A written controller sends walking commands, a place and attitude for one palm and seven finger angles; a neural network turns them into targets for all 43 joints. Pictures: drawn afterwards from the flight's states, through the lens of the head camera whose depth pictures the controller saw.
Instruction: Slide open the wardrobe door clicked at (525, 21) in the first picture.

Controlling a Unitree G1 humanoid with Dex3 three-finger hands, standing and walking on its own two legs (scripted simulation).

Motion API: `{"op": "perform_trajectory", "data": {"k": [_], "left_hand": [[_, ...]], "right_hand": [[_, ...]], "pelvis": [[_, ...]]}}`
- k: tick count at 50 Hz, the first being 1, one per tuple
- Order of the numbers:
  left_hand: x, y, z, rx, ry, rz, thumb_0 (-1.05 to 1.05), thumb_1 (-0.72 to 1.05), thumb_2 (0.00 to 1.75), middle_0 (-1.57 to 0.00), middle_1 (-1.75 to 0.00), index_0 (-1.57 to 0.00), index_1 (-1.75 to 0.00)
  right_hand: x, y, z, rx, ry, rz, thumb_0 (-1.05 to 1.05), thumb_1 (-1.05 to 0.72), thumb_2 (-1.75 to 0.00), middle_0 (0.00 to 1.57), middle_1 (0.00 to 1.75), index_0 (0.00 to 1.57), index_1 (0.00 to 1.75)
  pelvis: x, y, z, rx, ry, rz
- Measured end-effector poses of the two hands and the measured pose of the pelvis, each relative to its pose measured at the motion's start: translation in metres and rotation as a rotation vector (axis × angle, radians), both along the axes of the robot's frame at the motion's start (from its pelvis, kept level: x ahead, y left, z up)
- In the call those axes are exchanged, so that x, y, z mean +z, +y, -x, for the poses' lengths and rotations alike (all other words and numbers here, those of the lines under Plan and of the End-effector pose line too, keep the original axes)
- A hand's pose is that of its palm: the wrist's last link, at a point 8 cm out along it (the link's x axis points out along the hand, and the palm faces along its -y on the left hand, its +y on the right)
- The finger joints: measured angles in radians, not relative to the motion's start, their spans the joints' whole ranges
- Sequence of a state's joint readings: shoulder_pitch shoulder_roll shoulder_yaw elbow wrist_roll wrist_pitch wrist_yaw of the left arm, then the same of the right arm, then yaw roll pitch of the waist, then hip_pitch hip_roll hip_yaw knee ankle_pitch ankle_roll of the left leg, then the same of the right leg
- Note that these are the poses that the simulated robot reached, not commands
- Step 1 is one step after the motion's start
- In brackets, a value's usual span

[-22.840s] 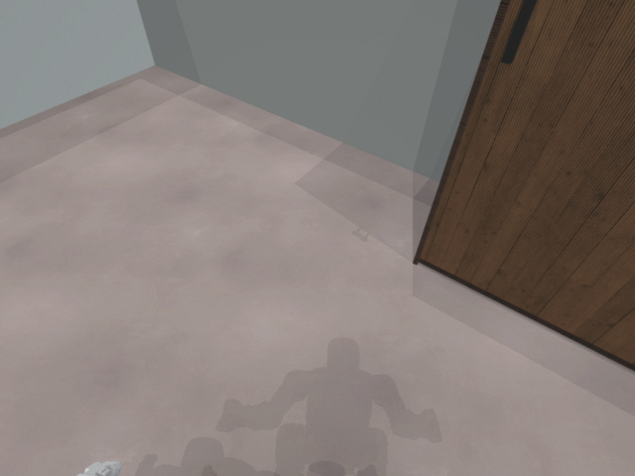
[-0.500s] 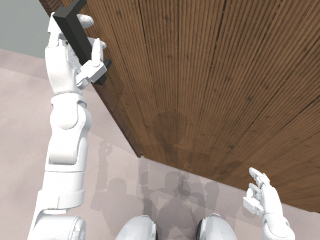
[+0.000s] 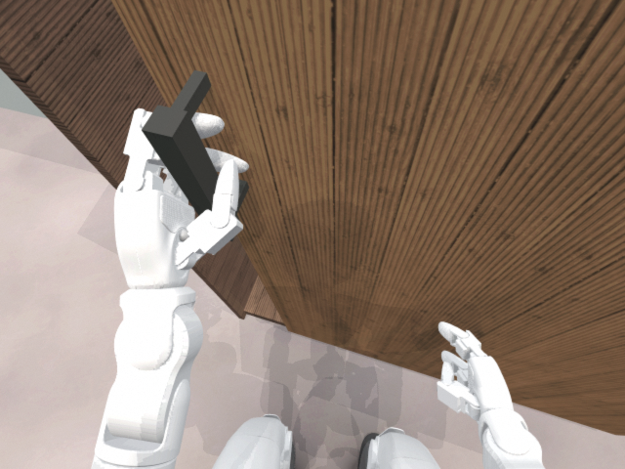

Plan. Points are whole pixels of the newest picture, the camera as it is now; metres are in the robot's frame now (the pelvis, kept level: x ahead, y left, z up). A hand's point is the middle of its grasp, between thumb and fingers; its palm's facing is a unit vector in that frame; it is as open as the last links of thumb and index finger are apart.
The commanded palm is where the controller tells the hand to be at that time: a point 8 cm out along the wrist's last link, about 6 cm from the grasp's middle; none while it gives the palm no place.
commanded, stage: step sideways, sliding the door along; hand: left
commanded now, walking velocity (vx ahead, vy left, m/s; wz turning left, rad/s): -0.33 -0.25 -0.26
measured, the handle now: (213, 167) +0.35 +0.13 +0.18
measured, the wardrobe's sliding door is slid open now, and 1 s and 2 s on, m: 0.16 0.36 0.58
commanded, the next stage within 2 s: none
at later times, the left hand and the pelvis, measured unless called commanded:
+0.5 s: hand (340, 240) +0.30 +0.02 +0.18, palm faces +0.14 -0.99 -0.07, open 6.2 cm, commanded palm +0.26 +0.00 +0.17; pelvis -0.04 -0.09 -0.02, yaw -7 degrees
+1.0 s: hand (475, 280) +0.27 -0.08 +0.18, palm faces +0.02 -1.00 -0.03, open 6.0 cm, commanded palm +0.25 -0.10 +0.16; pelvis -0.11 -0.18 +0.00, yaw -12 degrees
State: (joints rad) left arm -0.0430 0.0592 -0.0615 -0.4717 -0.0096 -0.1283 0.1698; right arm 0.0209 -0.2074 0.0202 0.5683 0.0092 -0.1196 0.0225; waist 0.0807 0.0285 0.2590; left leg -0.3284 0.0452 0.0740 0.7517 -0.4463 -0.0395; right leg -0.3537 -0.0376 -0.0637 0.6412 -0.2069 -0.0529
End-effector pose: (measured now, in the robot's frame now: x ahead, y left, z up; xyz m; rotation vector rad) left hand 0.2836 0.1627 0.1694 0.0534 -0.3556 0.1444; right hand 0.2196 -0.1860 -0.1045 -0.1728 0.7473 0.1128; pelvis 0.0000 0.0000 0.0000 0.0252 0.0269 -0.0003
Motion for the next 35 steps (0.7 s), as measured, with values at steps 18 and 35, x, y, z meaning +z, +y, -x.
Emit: {"op": "perform_trajectory", "data": {"k": [18,35], "left_hand": [[0.000,-0.067,0.006,-0.139,-0.052,-0.021,0.01,0.72,0.82,-0.47,-1.40,-0.26,-1.37],[-0.002,-0.131,0.017,-0.185,-0.069,-0.010,0.00,0.75,0.80,-0.45,-1.40,-0.21,-1.30]], "right_hand": [[0.018,-0.050,0.034,-0.099,-0.103,-0.039,0.01,-0.90,-0.90,0.20,0.30,0.20,0.30],[0.009,-0.161,0.123,-0.262,-0.032,0.099,0.01,-0.91,-0.90,0.20,0.30,0.20,0.30]], "pelvis": [[-0.009,-0.055,0.011,-0.130,-0.077,0.065],[-0.019,-0.096,0.074,-0.133,-0.038,0.015]]}}
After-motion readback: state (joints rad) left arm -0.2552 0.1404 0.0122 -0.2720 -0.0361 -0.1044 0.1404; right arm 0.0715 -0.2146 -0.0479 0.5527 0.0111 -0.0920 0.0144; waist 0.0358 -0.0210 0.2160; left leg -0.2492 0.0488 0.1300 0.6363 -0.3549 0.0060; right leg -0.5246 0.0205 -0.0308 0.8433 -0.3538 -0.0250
